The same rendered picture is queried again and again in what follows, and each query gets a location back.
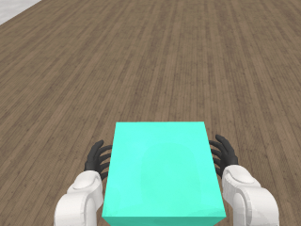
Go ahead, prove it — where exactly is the robot left forearm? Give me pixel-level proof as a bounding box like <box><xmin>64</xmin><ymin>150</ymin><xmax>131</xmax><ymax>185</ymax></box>
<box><xmin>54</xmin><ymin>170</ymin><xmax>103</xmax><ymax>226</ymax></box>

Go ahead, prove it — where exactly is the left robot hand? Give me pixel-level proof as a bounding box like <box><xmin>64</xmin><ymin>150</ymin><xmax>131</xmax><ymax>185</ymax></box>
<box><xmin>84</xmin><ymin>140</ymin><xmax>113</xmax><ymax>180</ymax></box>

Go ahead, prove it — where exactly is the robot right forearm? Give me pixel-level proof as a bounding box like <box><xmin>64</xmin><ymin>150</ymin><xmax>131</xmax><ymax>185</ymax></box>
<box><xmin>221</xmin><ymin>165</ymin><xmax>279</xmax><ymax>226</ymax></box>

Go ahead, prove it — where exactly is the carton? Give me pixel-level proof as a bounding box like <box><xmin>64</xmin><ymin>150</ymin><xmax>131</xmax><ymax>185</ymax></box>
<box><xmin>102</xmin><ymin>121</ymin><xmax>226</xmax><ymax>226</ymax></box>

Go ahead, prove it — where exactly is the right robot hand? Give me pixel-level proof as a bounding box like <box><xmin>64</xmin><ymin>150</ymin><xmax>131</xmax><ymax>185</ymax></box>
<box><xmin>208</xmin><ymin>134</ymin><xmax>239</xmax><ymax>180</ymax></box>

